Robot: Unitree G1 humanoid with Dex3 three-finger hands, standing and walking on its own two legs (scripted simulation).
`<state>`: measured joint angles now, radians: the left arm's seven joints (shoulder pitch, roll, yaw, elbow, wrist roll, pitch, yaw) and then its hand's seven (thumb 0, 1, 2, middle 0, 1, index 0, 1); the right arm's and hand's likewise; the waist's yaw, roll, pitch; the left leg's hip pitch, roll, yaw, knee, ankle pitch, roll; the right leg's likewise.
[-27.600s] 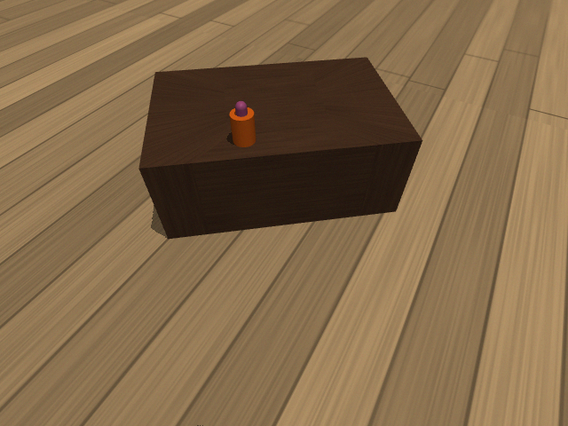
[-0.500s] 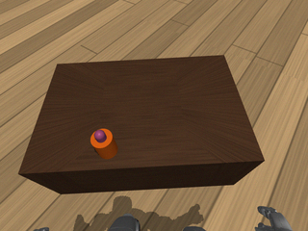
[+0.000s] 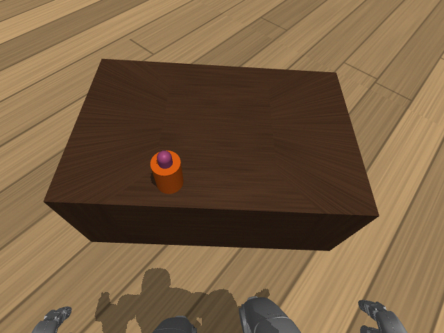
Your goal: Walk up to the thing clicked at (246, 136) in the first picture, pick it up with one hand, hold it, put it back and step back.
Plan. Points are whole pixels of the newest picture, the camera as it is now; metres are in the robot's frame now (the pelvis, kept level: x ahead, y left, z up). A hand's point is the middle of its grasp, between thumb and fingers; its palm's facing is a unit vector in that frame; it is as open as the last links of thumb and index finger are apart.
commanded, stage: step back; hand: left
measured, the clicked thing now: (166, 169) +0.56 +0.16 -0.26
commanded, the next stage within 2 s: none
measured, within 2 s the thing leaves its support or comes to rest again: neither
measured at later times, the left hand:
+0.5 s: hand out of the picture +0.00 +0.27 -0.13, palm faces -0.06 -0.89 -0.45, open 7.4 cm
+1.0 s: hand out of the picture -0.19 +0.27 -0.15, palm faces -0.13 -0.91 -0.40, open 7.4 cm
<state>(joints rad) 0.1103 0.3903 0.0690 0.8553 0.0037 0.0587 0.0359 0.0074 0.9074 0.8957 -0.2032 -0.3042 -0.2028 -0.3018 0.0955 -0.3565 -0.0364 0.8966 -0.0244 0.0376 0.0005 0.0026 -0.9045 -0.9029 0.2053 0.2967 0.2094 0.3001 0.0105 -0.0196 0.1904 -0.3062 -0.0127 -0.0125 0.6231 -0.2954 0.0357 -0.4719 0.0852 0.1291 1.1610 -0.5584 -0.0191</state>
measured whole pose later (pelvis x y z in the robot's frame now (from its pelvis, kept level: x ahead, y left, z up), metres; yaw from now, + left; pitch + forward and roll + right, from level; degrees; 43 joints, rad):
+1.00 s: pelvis -0.29 +0.01 -0.01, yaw -7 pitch -2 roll +0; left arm 0.20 0.36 0.06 0.87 0.04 0.04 -0.01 0.01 0.91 0.90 -0.20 -0.30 -0.20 -0.30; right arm 0.09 -0.40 -0.06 0.85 -0.01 0.06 -0.02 0.00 -0.90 -0.90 0.20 0.30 0.21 0.30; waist 0.02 0.05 0.16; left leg -0.51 -0.01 -0.08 0.83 -0.41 -0.01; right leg -0.26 0.03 0.03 0.68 -0.39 -0.01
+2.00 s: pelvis -0.53 +0.02 +0.00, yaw -3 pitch -3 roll +2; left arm 0.23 0.38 0.05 0.95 0.03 0.02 -0.01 0.01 0.91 0.90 -0.20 -0.30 -0.20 -0.30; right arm 0.20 -0.35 -0.06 0.99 -0.03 -0.01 0.02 0.01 -0.91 -0.90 0.20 0.30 0.21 0.30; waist 0.03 -0.02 0.08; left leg -0.26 -0.05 0.01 0.57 -0.26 0.03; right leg -0.27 -0.03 0.00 0.76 -0.50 -0.03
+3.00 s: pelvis -0.49 +0.03 +0.02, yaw -3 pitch -3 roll +0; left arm 0.08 0.34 0.01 1.12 0.01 -0.02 -0.01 0.01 0.91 0.90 -0.20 -0.30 -0.20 -0.30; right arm 0.03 -0.34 -0.01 1.11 0.00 -0.02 0.01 0.00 -0.91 -0.90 0.20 0.30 0.21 0.30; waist 0.01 0.01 0.07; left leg -0.15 0.02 0.02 0.36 -0.16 -0.01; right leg -0.05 -0.03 0.00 0.34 -0.24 0.02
